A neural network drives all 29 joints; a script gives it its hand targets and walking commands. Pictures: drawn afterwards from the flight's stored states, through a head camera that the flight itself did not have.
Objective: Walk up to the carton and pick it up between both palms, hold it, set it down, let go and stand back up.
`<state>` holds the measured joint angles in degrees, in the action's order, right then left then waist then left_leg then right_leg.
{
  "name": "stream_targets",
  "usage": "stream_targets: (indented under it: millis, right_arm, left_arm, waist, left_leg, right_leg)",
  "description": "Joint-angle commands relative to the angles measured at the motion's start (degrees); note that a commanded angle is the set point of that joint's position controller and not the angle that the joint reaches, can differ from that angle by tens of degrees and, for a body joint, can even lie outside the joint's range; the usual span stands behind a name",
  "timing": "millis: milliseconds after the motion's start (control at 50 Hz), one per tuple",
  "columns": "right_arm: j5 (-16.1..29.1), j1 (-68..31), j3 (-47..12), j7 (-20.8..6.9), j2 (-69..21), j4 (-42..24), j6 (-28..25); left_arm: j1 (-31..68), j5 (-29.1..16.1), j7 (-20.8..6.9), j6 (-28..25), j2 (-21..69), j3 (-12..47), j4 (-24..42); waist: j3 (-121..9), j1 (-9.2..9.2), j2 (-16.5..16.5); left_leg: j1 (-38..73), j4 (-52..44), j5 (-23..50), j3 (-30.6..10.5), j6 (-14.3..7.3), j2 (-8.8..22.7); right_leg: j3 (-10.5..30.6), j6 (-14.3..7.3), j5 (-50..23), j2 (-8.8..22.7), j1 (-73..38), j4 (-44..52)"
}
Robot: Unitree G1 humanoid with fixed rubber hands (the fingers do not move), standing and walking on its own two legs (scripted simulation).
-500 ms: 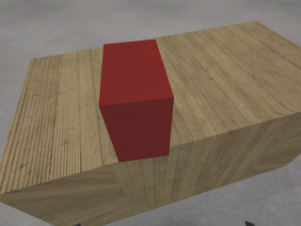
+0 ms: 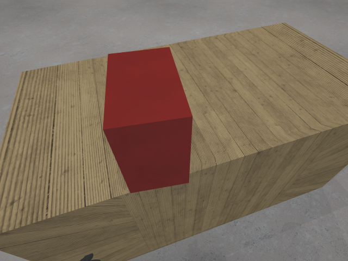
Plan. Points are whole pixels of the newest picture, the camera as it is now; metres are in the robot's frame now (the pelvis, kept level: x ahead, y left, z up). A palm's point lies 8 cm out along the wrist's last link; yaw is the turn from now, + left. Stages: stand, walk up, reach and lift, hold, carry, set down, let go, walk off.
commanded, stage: walk up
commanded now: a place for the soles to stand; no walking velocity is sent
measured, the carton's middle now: (149, 120) +0.44 +0.08 +0.07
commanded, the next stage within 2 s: reach and lift in 0.90 s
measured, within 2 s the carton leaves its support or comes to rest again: neither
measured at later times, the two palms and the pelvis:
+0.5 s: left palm out of the picture +0.08 +0.25 -0.11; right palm out of the picture +0.05 -0.27 -0.12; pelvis +0.01 +0.00 +0.00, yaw -2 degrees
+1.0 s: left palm out of the picture +0.12 +0.25 -0.13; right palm out of the picture +0.06 -0.27 -0.13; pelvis +0.01 +0.00 -0.01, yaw +2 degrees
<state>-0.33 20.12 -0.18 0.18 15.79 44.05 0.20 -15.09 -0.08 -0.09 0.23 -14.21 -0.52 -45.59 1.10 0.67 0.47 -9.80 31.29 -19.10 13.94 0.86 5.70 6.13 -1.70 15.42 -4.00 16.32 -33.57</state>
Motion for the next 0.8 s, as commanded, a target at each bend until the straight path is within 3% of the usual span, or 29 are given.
stream_targets:
  millis: [0,60,80,100,120,160,200,240,280,320,340,400,460,520,560,580,640,660,720,780]
  right_arm:
    - [-0.32,1.75,2.86,0.38,9.82,-3.90,-0.92]
    - [-0.19,1.36,2.47,0.36,9.28,-4.27,-0.64]
    - [-0.87,2.39,2.96,0.42,9.22,-3.99,-0.76]
    - [-0.84,2.79,3.16,0.47,9.24,-4.01,-0.88]
    - [-0.78,2.82,3.36,0.53,9.35,-3.69,-0.88]
    - [-0.91,2.60,3.81,0.80,11.03,-3.53,-0.95]
    - [-1.02,0.62,3.84,0.85,10.98,-3.76,-0.95]
    - [-0.52,-0.43,3.26,0.67,9.45,-3.92,-0.79]
    - [-0.41,0.12,2.94,0.43,8.18,-4.89,-0.69]
    - [-0.26,2.92,2.48,0.40,6.76,-4.25,-0.27]
    - [-0.28,3.72,2.61,0.51,7.15,-3.61,-0.15]
    - [0.02,4.42,2.70,0.80,7.18,-2.94,-0.80]
    - [-0.33,5.15,3.09,1.20,9.46,-1.91,-1.47]
    - [-0.55,3.56,3.52,1.25,10.02,-2.01,-1.31]
    - [-0.55,2.89,3.14,1.33,9.76,-2.59,-1.06]
    - [-0.39,2.57,3.30,1.24,9.56,-2.95,-0.96]
    - [-0.66,1.88,3.75,1.07,10.30,-3.09,-0.50]
    - [-0.28,2.00,3.59,0.95,9.06,-3.35,-0.44]
    - [-0.04,2.30,3.10,0.84,8.42,-2.79,-0.38]
    - [0.01,3.99,2.87,0.95,7.17,-2.38,-0.32]
  left_arm:
    - [-0.05,0.23,0.30,-0.90,-7.76,-2.01,4.57]
    - [-0.65,0.26,0.26,-0.75,-8.42,-2.28,4.30]
    - [-1.12,0.67,0.05,-0.64,-8.81,-2.42,4.32]
    - [-0.75,0.84,-0.05,-0.45,-8.47,-2.36,4.54]
    - [0.24,1.10,-0.09,-0.26,-8.14,-2.44,4.46]
    - [-0.40,1.25,-0.45,-0.48,-7.28,-2.40,4.57]
    - [-1.22,1.43,-0.54,-0.70,-6.78,-2.43,4.75]
    - [-2.58,1.40,-0.41,-1.05,-8.30,-2.81,3.99]
    - [-1.53,0.85,-0.14,-1.15,-10.01,-3.19,4.08]
    - [-0.76,0.21,0.12,-0.72,-10.31,-3.31,4.22]
    - [-1.07,-0.10,0.42,-0.56,-10.38,-3.25,4.15]
    - [-1.16,0.13,0.90,-0.63,-9.65,-2.50,3.47]
    - [-2.21,0.37,0.90,-0.49,-7.56,-2.03,3.38]
    - [-2.04,0.95,0.67,-0.52,-7.41,-2.17,3.24]
    - [-2.02,0.83,0.40,-0.43,-7.09,-1.93,2.99]
    - [-1.86,0.70,0.37,-0.42,-6.62,-1.93,2.99]
    - [-2.74,1.06,0.26,-0.35,-7.93,-2.38,2.72]
    - [-3.04,0.86,0.31,-0.40,-8.30,-2.54,2.16]
    - [-2.12,0.62,0.38,-0.30,-8.76,-2.53,2.31]
    - [-1.20,0.33,0.85,-0.48,-9.63,-2.58,2.23]
  waist:
    - [-0.18,-0.30,-0.15]
    - [0.49,-0.34,-1.30]
    - [0.13,-0.43,0.42]
    - [0.94,-0.14,-1.10]
    - [2.41,0.60,-1.59]
    - [3.38,-0.02,-2.71]
    - [4.97,-1.11,-3.83]
    - [5.37,-1.47,-1.21]
    - [4.67,-0.78,2.81]
    - [4.34,0.16,5.88]
    - [3.38,0.28,5.75]
    - [1.72,1.15,5.76]
    - [-1.58,0.79,2.26]
    - [-0.95,0.10,0.99]
    - [0.85,-0.35,-1.59]
    - [0.38,-0.30,-2.40]
    - [1.59,-0.81,-4.07]
    - [0.83,-0.68,-1.94]
    - [2.64,-0.21,-0.65]
    - [1.34,0.19,3.02]
  left_leg:
    - [2.73,-6.70,6.95,-8.70,-4.61,5.93]
    - [1.45,-6.34,6.02,-8.14,-4.67,5.67]
    - [1.89,-6.59,2.05,-8.68,-4.92,5.87]
    - [2.61,-7.88,-0.67,-9.15,-5.47,5.99]
    - [1.49,-9.73,-1.95,-10.99,-6.29,7.99]
    - [0.04,-12.11,-4.64,-11.85,-7.54,10.84]
    - [-0.30,-11.13,-0.22,-10.61,-7.64,11.74]
    - [-1.16,-7.38,2.37,-8.38,-6.54,9.54]
    - [0.79,-2.68,1.19,-6.04,-3.61,3.83]
    - [2.15,-0.57,-4.09,-6.74,-1.88,0.04]
    - [2.73,0.06,-5.01,-7.71,-2.00,-1.36]
    - [5.31,-3.93,0.69,-9.41,-2.16,-0.24]
    - [8.16,-6.11,9.23,-10.91,-3.74,3.91]
    - [5.88,-6.34,14.73,-10.17,-4.62,5.91]
    - [5.73,-6.89,13.78,-9.35,-4.60,5.83]
    - [5.48,-7.32,13.14,-10.11,-5.69,7.08]
    - [2.19,-7.31,8.81,-9.62,-6.12,7.34]
    - [1.67,-7.13,6.82,-9.35,-5.80,6.61]
    - [1.78,-4.99,5.62,-8.16,-3.91,4.34]
    - [5.92,-2.83,4.72,-8.45,-2.80,1.38]
  right_leg:
    - [6.02,-1.71,-13.11,4.25,3.31,4.86]
    - [6.99,-1.65,-13.00,4.88,2.57,5.44]
    - [7.37,-2.29,-10.22,4.58,2.87,4.91]
    - [6.86,-2.14,-8.31,4.04,4.66,4.15]
    - [5.84,-1.91,-6.66,3.32,5.56,2.51]
    - [3.62,-0.82,-3.99,2.91,5.23,0.65]
    - [2.98,-0.84,-5.39,3.65,5.06,1.45]
    - [4.82,-2.02,-9.94,4.69,2.90,4.44]
    - [10.27,-3.58,-13.18,5.78,4.90,8.15]
    - [17.37,-4.90,-5.96,8.17,6.53,13.78]
    - [20.13,-5.49,-4.15,8.92,6.70,15.32]
    - [15.86,-3.32,-11.54,6.57,4.31,13.63]
    - [9.90,-0.88,-16.98,3.99,2.37,6.95]
    - [7.37,-0.78,-20.51,4.02,-0.07,3.97]
    - [6.61,-1.03,-18.24,3.71,2.11,3.24]
    - [5.49,-0.81,-17.47,3.42,2.04,1.99]
    - [6.20,-0.33,-15.60,3.85,0.12,2.00]
    - [6.89,-0.45,-15.80,4.15,-0.65,3.30]
    - [10.17,-2.33,-16.17,5.01,1.01,6.14]
    - [14.17,-2.73,-16.38,6.49,3.44,9.41]
